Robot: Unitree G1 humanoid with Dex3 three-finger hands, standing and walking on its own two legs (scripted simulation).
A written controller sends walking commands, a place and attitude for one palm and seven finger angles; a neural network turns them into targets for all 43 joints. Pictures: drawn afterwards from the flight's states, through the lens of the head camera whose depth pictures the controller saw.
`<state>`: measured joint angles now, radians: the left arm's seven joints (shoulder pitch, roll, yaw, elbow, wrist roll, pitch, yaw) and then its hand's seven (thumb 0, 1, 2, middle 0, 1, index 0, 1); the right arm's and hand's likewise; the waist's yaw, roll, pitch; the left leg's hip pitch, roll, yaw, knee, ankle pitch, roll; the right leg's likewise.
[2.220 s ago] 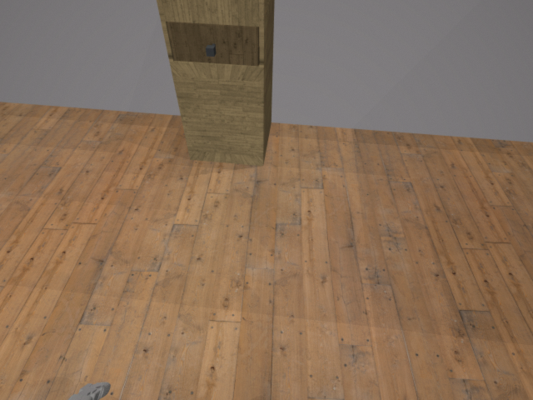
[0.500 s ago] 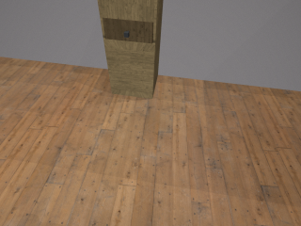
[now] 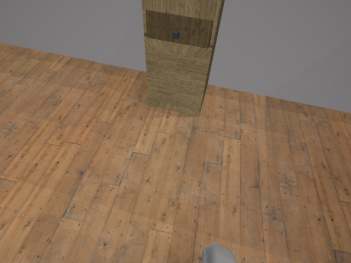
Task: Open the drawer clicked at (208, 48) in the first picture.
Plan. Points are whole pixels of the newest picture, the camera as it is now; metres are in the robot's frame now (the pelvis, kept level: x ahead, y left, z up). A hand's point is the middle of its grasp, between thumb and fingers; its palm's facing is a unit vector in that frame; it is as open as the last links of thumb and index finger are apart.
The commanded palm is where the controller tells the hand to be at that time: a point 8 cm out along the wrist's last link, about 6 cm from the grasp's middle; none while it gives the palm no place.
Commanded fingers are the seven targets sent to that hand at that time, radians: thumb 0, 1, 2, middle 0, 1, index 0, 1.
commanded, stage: walk to a spot facing it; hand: left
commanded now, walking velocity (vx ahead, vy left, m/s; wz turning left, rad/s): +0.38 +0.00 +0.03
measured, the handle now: (176, 33) +1.30 +0.01 -0.10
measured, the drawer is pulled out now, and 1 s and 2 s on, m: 0.00 0.00 0.00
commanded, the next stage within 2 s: turn to face it in 0.66 s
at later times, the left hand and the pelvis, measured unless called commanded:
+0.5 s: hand (126, 239) +0.21 +0.14 -0.17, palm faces +0.15 -0.96 -0.22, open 7.3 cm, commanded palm none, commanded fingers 0.00 0.90 0.90 -0.20 -0.30 -0.20 -0.30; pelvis +0.25 -0.05 +0.00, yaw +6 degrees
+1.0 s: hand (116, 167) +0.44 +0.21 -0.18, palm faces +0.22 -0.96 -0.18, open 7.4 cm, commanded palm none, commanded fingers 0.00 0.90 0.90 -0.20 -0.30 -0.20 -0.30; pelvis +0.43 +0.03 +0.00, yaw +7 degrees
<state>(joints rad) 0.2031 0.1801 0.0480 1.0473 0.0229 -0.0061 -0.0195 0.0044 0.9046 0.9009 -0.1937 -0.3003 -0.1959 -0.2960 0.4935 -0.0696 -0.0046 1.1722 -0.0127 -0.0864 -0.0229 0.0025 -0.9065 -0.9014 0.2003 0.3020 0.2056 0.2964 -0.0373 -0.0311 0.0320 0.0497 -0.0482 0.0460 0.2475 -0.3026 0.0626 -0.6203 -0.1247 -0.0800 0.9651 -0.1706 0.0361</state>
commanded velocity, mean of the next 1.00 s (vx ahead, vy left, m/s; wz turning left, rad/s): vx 0.25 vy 0.00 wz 0.03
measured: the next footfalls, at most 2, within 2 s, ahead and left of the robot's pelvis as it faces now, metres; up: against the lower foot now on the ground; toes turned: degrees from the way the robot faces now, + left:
right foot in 0.16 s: +0.25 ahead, -0.13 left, +0.00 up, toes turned -7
left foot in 0.70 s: +0.47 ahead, +0.11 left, +0.00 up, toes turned +18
